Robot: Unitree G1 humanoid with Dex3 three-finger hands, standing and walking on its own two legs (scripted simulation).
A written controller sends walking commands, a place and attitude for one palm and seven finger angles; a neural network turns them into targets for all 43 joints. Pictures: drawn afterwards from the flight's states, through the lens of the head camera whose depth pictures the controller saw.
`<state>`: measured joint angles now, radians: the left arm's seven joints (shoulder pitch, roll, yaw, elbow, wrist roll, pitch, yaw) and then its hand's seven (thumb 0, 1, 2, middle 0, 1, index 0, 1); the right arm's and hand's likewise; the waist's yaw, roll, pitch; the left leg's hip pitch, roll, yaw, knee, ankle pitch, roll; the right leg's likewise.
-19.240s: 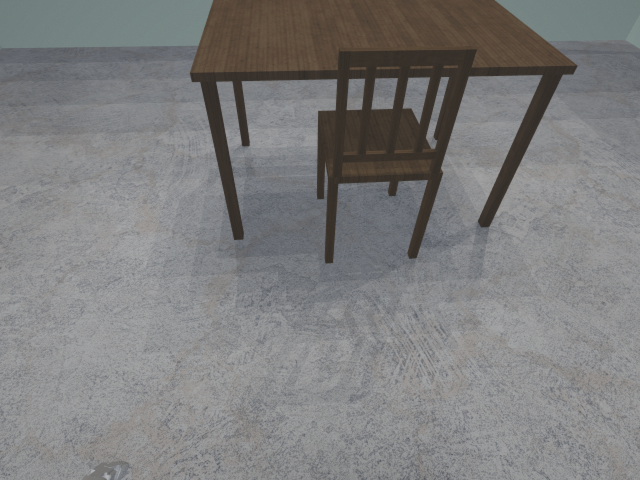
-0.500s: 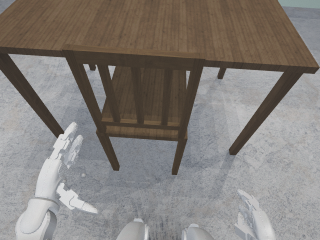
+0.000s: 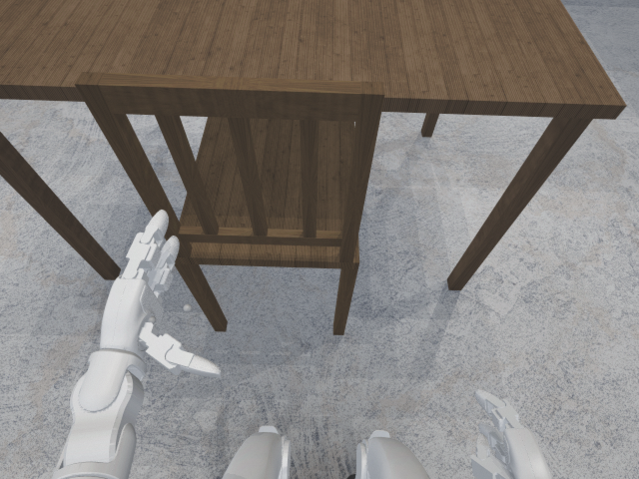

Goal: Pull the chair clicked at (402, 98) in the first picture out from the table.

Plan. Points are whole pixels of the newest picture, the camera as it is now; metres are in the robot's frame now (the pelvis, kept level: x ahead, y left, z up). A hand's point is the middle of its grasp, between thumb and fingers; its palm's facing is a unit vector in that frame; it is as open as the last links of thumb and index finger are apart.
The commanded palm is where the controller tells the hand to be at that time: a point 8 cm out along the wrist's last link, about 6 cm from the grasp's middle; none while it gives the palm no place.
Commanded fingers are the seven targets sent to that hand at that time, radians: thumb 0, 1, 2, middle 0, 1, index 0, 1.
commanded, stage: aim the fingers beside a spindle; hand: left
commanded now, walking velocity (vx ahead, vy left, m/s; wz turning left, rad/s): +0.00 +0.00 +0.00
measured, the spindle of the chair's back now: (251, 183) +0.54 +0.13 -0.01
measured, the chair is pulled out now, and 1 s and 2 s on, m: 0.00 0.00 0.00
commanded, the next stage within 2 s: none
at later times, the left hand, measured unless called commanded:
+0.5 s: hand (220, 275) +0.36 +0.14 +0.02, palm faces -0.03 -1.00 -0.03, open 17.0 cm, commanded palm +0.34 +0.19 +0.02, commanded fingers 0.00 -0.50 0.30 -0.06 -0.08 -0.06 -0.08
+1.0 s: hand (240, 266) +0.38 +0.12 +0.01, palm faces -0.01 -1.00 -0.05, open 16.9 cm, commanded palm +0.36 +0.17 +0.00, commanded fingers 0.00 -0.50 0.30 -0.06 -0.08 -0.06 -0.08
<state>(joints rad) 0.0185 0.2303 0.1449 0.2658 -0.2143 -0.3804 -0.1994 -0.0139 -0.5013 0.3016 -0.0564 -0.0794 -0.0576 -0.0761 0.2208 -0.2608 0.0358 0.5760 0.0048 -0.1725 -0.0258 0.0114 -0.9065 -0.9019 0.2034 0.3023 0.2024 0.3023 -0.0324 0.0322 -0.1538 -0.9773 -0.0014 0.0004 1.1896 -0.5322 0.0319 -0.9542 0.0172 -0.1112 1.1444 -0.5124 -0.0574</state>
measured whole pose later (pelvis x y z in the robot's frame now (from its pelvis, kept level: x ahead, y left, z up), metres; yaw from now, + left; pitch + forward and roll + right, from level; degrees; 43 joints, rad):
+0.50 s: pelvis +0.00 +0.00 -0.01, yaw -1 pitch +21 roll -2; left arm -0.22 0.20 0.12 0.46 -0.15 -0.41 -0.10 -0.01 -0.50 0.30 -0.06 -0.08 -0.06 -0.08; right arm 0.22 -0.26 0.03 0.59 -0.01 -0.11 0.00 0.01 -0.91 -0.90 0.20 0.30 0.20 0.30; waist -0.05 0.03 -0.16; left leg -1.07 0.00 0.02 1.25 -0.55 0.04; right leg -1.05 0.01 -0.10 1.21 -0.53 -0.05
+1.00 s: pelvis -0.01 +0.01 -0.02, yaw -1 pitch +22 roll -1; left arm -0.33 0.16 0.10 0.60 -0.10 -0.46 0.01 -0.01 -0.50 0.30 -0.06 -0.08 -0.06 -0.08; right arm 0.25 -0.25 0.02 0.60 -0.02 -0.03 0.03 0.01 -0.91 -0.90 0.20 0.30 0.20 0.30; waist -0.06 0.04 -0.17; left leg -1.11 0.00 0.03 1.27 -0.55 0.05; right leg -1.10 0.01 -0.08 1.24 -0.52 -0.05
